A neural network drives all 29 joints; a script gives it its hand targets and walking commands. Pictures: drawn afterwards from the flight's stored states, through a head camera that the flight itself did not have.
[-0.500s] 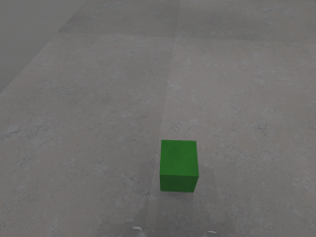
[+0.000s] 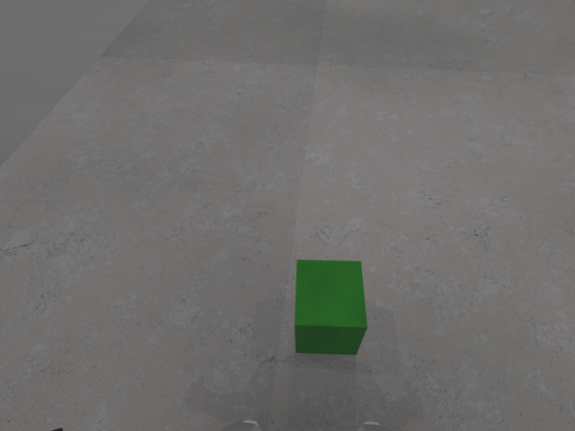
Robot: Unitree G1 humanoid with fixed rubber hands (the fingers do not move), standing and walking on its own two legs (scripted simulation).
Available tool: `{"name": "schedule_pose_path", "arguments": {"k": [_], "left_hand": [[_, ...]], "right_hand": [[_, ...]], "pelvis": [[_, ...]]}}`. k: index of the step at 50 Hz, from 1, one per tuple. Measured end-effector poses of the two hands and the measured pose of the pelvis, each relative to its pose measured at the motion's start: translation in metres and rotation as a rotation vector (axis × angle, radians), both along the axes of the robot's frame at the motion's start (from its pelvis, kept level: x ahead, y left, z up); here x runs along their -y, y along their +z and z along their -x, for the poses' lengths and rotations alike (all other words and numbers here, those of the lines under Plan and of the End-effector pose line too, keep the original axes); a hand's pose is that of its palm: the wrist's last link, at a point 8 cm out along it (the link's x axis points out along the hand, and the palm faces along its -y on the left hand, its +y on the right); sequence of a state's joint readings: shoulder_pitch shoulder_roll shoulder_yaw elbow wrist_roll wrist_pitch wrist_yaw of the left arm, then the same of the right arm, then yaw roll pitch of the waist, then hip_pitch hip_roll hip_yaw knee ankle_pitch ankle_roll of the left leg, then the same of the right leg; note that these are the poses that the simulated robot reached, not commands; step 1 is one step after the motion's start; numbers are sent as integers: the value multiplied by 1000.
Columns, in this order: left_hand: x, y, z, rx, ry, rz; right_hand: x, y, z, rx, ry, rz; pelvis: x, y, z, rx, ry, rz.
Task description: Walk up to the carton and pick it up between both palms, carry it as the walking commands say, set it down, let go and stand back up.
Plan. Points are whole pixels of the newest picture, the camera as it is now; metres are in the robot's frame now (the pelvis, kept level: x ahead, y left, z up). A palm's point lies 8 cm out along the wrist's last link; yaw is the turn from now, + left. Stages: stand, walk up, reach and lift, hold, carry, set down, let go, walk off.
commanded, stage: walk up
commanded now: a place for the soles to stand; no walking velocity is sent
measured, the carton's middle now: (327, 308) +0.55 -0.09 -0.61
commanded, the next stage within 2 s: none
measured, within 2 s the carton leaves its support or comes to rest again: neither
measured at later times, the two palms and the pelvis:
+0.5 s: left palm out of the picture +0.13 +0.31 -0.07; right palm out of the picture +0.06 -0.36 -0.08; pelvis +0.02 -0.02 +0.01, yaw +1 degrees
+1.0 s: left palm (140, 421) +0.16 +0.22 -0.10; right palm out of the picture +0.17 -0.43 -0.07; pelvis +0.10 -0.10 +0.00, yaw +1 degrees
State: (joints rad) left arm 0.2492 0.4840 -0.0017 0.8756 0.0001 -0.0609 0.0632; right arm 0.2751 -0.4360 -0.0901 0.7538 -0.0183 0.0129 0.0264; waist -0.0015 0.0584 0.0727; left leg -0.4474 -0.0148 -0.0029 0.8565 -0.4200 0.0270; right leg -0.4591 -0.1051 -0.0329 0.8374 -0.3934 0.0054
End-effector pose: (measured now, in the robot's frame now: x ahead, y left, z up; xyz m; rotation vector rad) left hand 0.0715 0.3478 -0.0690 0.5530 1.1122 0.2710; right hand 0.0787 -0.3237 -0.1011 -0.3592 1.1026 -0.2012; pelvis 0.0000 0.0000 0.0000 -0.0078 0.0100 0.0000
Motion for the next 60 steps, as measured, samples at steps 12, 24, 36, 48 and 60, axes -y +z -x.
{"name": "schedule_pose_path", "arguments": {"k": [12,24,36,48,60], "left_hand": [[2,1,-5,20,-7,3],[32,0,-48,70,-44,119],[116,-13,-81,106,-44,172],[121,-23,-74,-27,-8,184],[138,-19,-127,26,-44,186]], "right_hand": [[0,1,-5,24,8,-3],[25,22,12,31,12,74],[102,19,-41,31,50,98],[106,26,-90,67,48,110],[118,33,-118,70,52,114]], "pelvis": [[1,0,3,5,-2,-1],[19,6,-17,25,10,-2],[94,-2,-61,40,45,-43],[98,0,-95,18,28,-26],[110,5,-122,-3,9,-41]]}}
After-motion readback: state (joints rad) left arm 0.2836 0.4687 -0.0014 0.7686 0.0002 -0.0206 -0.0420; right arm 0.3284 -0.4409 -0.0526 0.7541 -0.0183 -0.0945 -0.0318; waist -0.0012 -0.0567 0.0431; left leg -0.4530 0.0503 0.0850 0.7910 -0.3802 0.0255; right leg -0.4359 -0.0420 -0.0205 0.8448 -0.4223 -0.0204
